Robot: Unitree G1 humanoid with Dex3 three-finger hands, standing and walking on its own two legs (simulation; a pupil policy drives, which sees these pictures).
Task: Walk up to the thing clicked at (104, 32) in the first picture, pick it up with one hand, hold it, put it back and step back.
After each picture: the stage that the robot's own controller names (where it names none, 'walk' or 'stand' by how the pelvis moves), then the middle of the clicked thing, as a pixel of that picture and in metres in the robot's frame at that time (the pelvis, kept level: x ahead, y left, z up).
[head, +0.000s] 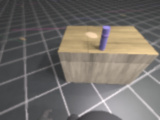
stand; (103, 39) +0.78 -0.08 +0.05
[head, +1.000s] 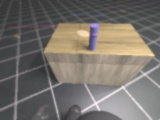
rise first; (93, 38) +0.69 +0.05 +0.08
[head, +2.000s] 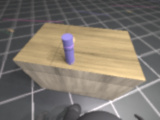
stand; (69, 51) +0.46 +0.22 +0.08
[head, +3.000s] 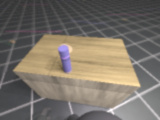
stand; (65, 60) +0.43 +0.23 +0.05
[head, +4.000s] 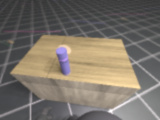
stand; (64, 63) +0.41 +0.23 +0.05
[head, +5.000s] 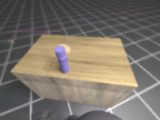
stand; (63, 61) +0.43 +0.24 +0.04
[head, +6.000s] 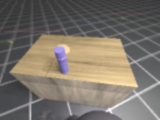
stand; (62, 62) +0.42 +0.25 +0.04
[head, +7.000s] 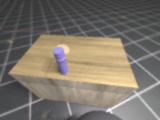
rise first; (61, 62) +0.41 +0.25 +0.04
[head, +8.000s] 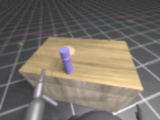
rise first; (67, 62) +0.43 +0.24 +0.05
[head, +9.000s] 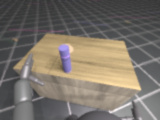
go down; (66, 60) +0.43 +0.23 +0.06
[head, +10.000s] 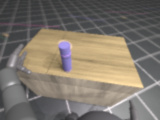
go down; (66, 58) +0.42 +0.21 +0.07
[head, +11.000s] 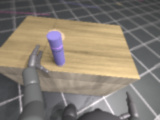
close in; (57, 51) +0.43 +0.22 +0.10
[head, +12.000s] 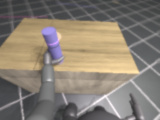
close; (54, 48) +0.45 +0.24 +0.12
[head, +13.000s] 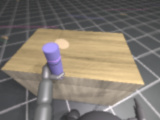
lift; (55, 64) +0.32 +0.23 +0.15
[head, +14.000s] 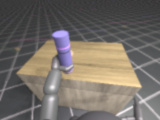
lift; (64, 55) +0.32 +0.18 +0.24
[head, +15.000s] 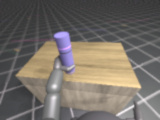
hold; (66, 55) +0.34 +0.17 +0.23
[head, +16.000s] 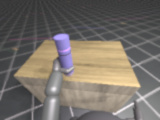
crouch; (65, 57) +0.33 +0.17 +0.21
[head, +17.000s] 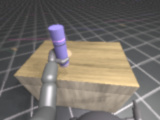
crouch; (60, 48) +0.37 +0.21 +0.25
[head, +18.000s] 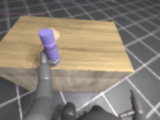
lower; (51, 50) +0.44 +0.24 +0.10
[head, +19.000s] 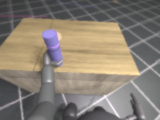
lower; (55, 51) +0.43 +0.23 +0.12
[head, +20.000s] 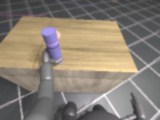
lower; (54, 49) +0.44 +0.23 +0.12
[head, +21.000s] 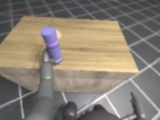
lower; (54, 49) +0.44 +0.23 +0.12
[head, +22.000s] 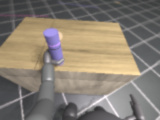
loosen; (55, 50) +0.43 +0.23 +0.12
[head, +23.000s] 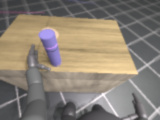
withdraw; (52, 51) +0.42 +0.23 +0.12
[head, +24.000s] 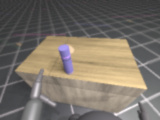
sink last; (67, 61) +0.41 +0.23 +0.09
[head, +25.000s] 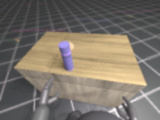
stand; (67, 58) +0.43 +0.22 +0.08
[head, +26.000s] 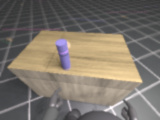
stand; (64, 56) +0.43 +0.22 +0.10
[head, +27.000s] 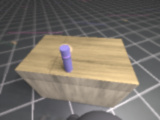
stand; (67, 60) +0.45 +0.22 +0.05
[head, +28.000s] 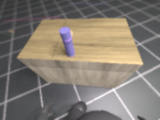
walk; (68, 44) +0.53 +0.23 +0.07
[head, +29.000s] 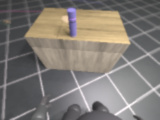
walk; (72, 24) +0.77 +0.23 +0.06
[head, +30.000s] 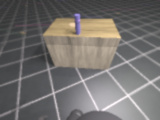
stand; (77, 25) +1.05 +0.28 +0.06
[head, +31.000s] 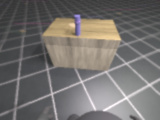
stand; (77, 26) +1.03 +0.25 +0.05
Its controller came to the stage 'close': yes
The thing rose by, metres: 0.21
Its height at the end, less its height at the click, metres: +0.00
